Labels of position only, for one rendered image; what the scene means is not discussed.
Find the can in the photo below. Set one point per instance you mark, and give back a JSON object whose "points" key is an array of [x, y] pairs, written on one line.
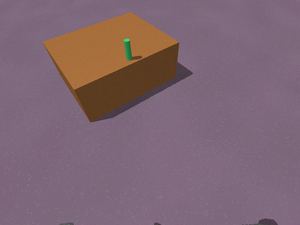
{"points": [[128, 49]]}

